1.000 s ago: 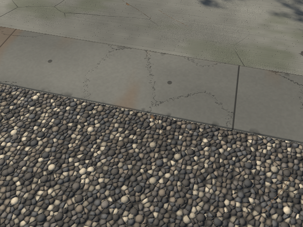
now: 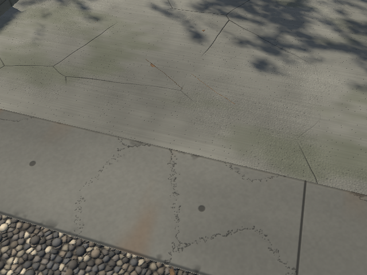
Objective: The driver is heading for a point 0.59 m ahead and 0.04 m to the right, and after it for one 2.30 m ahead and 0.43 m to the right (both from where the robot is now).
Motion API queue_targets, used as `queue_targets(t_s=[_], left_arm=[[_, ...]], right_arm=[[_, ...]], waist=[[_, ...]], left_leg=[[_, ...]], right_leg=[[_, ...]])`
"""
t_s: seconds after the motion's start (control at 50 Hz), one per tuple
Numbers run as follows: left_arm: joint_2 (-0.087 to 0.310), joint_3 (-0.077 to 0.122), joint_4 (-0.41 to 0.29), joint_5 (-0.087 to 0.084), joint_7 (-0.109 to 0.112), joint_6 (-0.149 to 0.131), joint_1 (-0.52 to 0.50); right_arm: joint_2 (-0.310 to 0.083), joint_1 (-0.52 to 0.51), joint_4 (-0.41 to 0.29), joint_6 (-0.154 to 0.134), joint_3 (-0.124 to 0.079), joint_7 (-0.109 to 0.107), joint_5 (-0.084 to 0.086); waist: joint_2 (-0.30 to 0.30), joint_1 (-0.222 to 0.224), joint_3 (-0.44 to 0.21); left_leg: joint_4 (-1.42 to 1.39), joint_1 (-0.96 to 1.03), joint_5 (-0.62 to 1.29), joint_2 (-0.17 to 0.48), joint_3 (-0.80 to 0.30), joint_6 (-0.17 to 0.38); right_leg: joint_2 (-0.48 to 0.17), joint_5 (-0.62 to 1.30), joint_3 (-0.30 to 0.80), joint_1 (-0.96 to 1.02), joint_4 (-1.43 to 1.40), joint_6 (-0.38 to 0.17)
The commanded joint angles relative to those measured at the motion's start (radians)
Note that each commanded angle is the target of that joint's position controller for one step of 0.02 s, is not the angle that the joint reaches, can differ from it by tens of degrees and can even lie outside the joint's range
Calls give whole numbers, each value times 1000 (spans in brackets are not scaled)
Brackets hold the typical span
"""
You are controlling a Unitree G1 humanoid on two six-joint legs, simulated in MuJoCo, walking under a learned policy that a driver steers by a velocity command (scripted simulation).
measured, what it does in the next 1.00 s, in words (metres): walks ahead: left foot, then right foot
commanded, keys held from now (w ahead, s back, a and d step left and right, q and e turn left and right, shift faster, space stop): w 1.00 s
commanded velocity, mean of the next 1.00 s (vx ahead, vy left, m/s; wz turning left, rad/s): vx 0.50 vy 0.00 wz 0.00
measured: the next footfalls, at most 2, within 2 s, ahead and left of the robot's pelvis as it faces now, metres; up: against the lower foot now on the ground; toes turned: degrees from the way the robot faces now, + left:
left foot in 0.12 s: +0.23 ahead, +0.10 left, +0.00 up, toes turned +4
right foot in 0.68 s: +0.53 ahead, -0.07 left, +0.00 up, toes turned -4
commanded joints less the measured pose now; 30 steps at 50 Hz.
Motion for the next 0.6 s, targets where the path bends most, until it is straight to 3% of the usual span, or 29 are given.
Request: queue_targets(t_s=[0.02,0.06,0.08,0.1,0.12,0.14,0.16,0.18,0.2,0.24,0.26,0.3,0.36,0.5,0.6], left_arm=[[145,26,-4,9,14,-2,73],[158,30,-4,12,19,0,39],[167,33,-3,11,18,2,25],[167,32,-6,6,16,5,6],[145,23,-35,-5,12,2,-6],[42,5,-51,-44,-1,4,111],[145,34,-45,-14,2,6,42],[145,39,-80,-9,-1,4,-52],[130,37,-91,-6,-3,1,-101],[93,36,-85,16,-12,25,-90],[74,34,-80,20,-18,37,-78],[68,35,-92,24,-26,53,-106],[83,36,-141,21,-30,64,-246],[73,21,-221,5,-32,59,-489],[86,22,-261,4,-27,47,-568]], right_arm=[[-68,-106,-86,-21,-12,-3,1],[-78,-41,-72,-31,-20,-9,2],[-91,58,-40,-38,-30,-17,1],[-111,226,18,-47,-44,-26,-5],[-181,409,61,-55,-67,-38,-30],[-280,486,69,-51,-93,-36,-42],[-231,411,63,-35,-86,-27,2],[-183,292,45,-36,-71,-24,13],[-124,240,40,-44,-57,-19,10],[-58,231,66,-57,-36,-25,10],[-54,257,81,-65,-33,-27,9],[-83,311,103,-76,-37,-31,13],[-101,368,118,-75,-37,-32,12],[-93,502,151,-71,-26,-38,10],[-106,540,172,-61,-28,-52,-6]], waist=[[-98,-16,77],[-103,-58,46],[-106,-97,-5],[-78,-167,-90],[-18,-228,-205],[206,-185,-337],[67,-172,-292],[38,-126,-131],[-9,-103,-64],[10,-43,-16],[17,-33,-20],[15,-23,-11],[15,-44,34],[30,-111,58],[40,-121,75]], left_leg=[[-62,-41,-55,-24,15,30],[-111,84,-133,-65,35,63],[-140,209,-154,-99,49,83],[-200,416,-111,-117,55,108],[-207,687,-174,52,-130,162],[-300,965,-240,356,-633,319],[-391,886,-294,327,-720,305],[-412,738,-285,293,-545,270],[-449,615,-189,249,-444,238],[-488,467,-73,164,-292,171],[-497,447,-31,149,-260,165],[-515,436,32,135,-215,169],[-557,454,19,122,-183,168],[-539,591,186,109,-118,143],[-456,729,344,156,-112,155]], right_leg=[[-320,580,132,35,18,-116],[-321,788,106,45,117,-98],[-310,904,93,37,230,-85],[-273,895,60,-25,415,-66],[-231,614,34,-232,685,-46],[-37,-116,-24,-603,1094,4],[-49,-220,117,-706,1183,-12],[-105,-126,125,-747,1161,-18],[-137,-62,124,-714,1105,-17],[-176,-20,119,-613,1005,1],[-175,-13,110,-585,983,9],[-181,13,90,-606,943,25],[-206,113,67,-713,842,49],[-174,262,15,-746,539,56],[-139,166,-3,-733,433,12]])
Velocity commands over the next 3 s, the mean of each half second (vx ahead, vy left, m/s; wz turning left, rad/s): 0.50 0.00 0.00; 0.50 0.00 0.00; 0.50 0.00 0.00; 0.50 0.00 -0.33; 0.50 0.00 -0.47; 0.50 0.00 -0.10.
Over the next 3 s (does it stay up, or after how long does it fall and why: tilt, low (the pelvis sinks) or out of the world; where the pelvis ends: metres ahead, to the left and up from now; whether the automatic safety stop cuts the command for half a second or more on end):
stays up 1.54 -0.20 -0.13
